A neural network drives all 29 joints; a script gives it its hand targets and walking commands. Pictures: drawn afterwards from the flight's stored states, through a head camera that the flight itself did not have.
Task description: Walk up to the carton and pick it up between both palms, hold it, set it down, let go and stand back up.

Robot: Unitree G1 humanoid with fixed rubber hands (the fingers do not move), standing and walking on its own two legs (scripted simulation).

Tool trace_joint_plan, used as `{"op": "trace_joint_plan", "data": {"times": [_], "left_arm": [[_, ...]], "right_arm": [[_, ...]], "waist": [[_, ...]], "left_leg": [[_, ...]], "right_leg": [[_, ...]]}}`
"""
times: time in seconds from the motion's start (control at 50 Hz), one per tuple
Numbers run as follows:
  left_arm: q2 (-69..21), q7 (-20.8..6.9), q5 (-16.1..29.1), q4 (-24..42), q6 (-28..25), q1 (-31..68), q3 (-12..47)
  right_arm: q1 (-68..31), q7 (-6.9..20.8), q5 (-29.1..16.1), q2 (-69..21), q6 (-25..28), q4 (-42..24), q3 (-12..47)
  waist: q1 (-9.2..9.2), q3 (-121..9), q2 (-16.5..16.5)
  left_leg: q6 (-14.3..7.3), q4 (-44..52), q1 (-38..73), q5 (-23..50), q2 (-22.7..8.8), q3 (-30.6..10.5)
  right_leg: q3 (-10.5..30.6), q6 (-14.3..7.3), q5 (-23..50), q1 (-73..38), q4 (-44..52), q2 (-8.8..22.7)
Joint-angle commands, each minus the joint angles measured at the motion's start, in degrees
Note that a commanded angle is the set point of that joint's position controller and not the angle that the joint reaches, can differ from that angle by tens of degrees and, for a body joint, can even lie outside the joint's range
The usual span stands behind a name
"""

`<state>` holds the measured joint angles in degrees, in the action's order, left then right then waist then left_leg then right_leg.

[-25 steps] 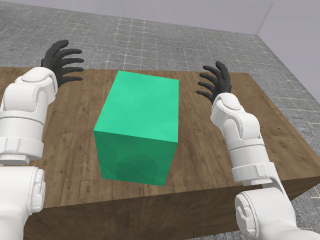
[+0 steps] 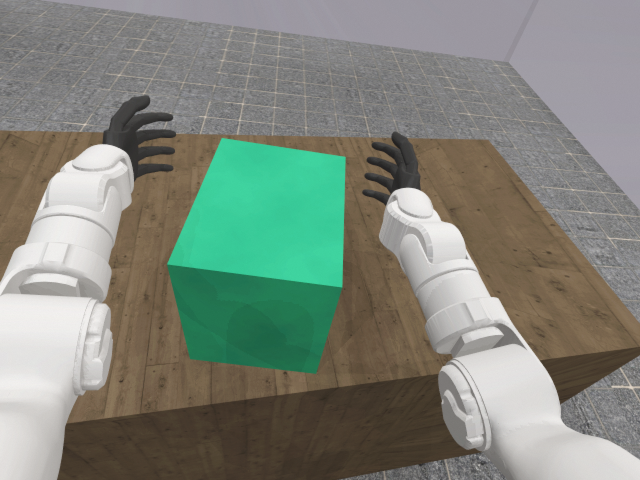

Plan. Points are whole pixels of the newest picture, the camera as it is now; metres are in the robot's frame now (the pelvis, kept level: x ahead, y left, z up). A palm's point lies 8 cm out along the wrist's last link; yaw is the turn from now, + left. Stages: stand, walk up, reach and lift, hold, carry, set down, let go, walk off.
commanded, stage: reach and lift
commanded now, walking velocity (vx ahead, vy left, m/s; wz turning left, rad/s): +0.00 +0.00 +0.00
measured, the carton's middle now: (269, 256) +0.43 +0.01 +0.03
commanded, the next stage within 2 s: none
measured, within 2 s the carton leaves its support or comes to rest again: neither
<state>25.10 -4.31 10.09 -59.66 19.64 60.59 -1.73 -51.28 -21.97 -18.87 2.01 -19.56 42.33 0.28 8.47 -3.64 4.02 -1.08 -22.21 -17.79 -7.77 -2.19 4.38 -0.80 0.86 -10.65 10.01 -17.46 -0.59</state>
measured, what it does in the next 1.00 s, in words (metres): stands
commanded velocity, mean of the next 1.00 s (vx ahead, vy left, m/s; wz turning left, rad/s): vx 0.00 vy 0.00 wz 0.00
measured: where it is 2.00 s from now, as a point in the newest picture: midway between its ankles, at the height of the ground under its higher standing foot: outside the picture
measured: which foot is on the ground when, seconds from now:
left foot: down 0.00-1.00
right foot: down 0.00-1.00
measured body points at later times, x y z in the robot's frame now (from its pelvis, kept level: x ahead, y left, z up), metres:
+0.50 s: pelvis -0.01 +0.01 -0.01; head +0.02 +0.05 +0.44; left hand +0.47 +0.17 +0.09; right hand +0.41 -0.14 +0.10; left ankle +0.04 +0.10 -0.75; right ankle -0.02 -0.13 -0.75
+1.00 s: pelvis -0.01 +0.01 -0.01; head +0.02 +0.06 +0.44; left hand +0.46 +0.15 +0.10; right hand +0.41 -0.13 +0.11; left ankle +0.04 +0.10 -0.75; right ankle -0.02 -0.13 -0.75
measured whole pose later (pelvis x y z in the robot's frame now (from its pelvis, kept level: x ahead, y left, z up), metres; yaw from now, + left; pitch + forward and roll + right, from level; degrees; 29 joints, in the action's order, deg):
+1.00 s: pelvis -0.01 +0.01 -0.01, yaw -1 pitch +11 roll -3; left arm 11.9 1.1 1.1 -70.6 1.2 58.6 -6.7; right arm -49.5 -18.5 -4.2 -3.8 -0.5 57.4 -12.6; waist 6.3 -8.6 3.4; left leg -2.3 -27.4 -30.1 -8.3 -2.2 4.4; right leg -0.7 1.8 -10.9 22.1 -22.2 -0.4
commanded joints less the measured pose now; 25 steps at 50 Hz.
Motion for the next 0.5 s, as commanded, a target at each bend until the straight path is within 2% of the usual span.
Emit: {"op": "trace_joint_plan", "data": {"times": [0.0,0.02,0.06,0.12,0.18,0.2,0.28,0.34,0.42,0.44,0.46,0.48], "left_arm": [[5.1,0.6,-1.0,10.3,-6.3,24.5,-1.7],[4.4,0.5,-1.1,8.5,-7.3,24.3,-1.0],[3.5,0.5,-1.8,6.5,-9.4,23.7,-1.8],[2.2,1.0,-1.1,3.5,-13.0,24.3,-1.1],[1.9,1.8,-0.1,4.3,-16.7,25.4,-0.8],[1.2,2.1,-0.5,3.5,-17.6,24.5,-0.9],[0.4,2.7,-2.4,-0.7,-20.3,24.3,-2.4],[-0.6,2.9,-2.2,-3.4,-21.8,24.9,-1.9],[-1.5,3.3,-1.7,-3.5,-23.0,26.3,-0.9],[-1.6,3.4,-2.3,-4.2,-22.9,26.1,-0.9],[-1.6,3.5,-1.9,-1.9,-23.4,26.5,-1.0],[-2.3,3.7,-1.9,-2.5,-23.3,26.6,-0.6]], "right_arm": [[-20.5,0.6,1.7,5.1,6.3,-8.0,-2.1],[-20.3,0.8,2.4,4.5,7.0,-6.5,-2.3],[-19.7,0.9,3.8,3.7,8.6,-5.0,-2.6],[-19.7,1.3,6.0,2.7,11.0,-3.1,-4.2],[-21.2,2.2,7.2,2.9,14.6,-6.5,-5.0],[-20.4,2.3,8.2,2.9,15.6,-6.2,-5.3],[-19.8,2.8,10.2,2.1,17.5,-1.0,-5.9],[-20.4,2.8,10.6,1.4,18.9,1.9,-6.0],[-22.0,2.9,9.6,1.5,20.2,3.3,-6.1],[-21.6,2.9,9.4,1.9,20.0,5.5,-6.0],[-21.5,2.8,9.0,1.8,20.4,4.1,-5.8],[-21.8,2.9,8.4,1.6,20.4,5.1,-5.4]], "waist": [[-0.54,-27.4,-12.4],[0.05,-26.8,-12.2],[-0.50,-26.5,-11.2],[-0.11,-26.7,-10.7],[-1.19,-34.6,-11.2],[-1.04,-36.2,-11.4],[-1.26,-36.3,-9.7],[-1.23,-34.6,-9.7],[-0.24,-36.5,-11.1],[-0.14,-35.2,-11.5],[-0.70,-37.4,-11.9],[-0.47,-36.1,-11.8]], "left_leg": [[3.1,-3.1,25.0,16.0,1.3,-1.6],[3.2,-3.2,25.2,15.3,1.3,-1.9],[2.9,-2.9,23.8,13.0,1.4,-1.6],[2.7,-2.7,20.9,9.5,1.3,-2.0],[3.4,-5.2,21.5,13.4,1.2,-2.0],[3.7,-6.1,21.7,14.9,1.2,-2.1],[3.0,-6.5,19.1,12.3,1.1,-2.3],[2.9,-6.8,16.4,11.4,1.2,-2.3],[3.6,-8.0,16.8,13.2,1.0,-2.8],[3.7,-8.1,17.0,13.3,0.8,-2.8],[3.9,-8.2,17.5,13.8,0.8,-2.8],[3.9,-8.4,17.6,13.9,0.6,-3.1]], "right_leg": [[-2.9,0.9,24.0,4.9,-0.5,-2.0],[-3.0,1.0,23.3,5.8,-0.3,-2.0],[-2.9,1.3,21.0,6.2,-0.2,-1.6],[-2.9,1.2,18.0,7.8,-0.7,-1.2],[-3.4,1.0,19.6,10.0,-2.0,-1.3],[-3.4,1.1,20.6,10.3,-2.6,-1.5],[-3.2,1.4,18.5,11.5,-3.7,-1.3],[-2.7,1.5,18.6,12.1,-4.3,-0.9],[-2.7,1.0,18.8,13.4,-4.7,-0.9],[-2.8,0.9,18.6,13.9,-4.7,-1.0],[-3.0,0.8,18.4,14.3,-4.8,-1.0],[-2.8,0.8,18.0,15.1,-4.6,-1.1]]}}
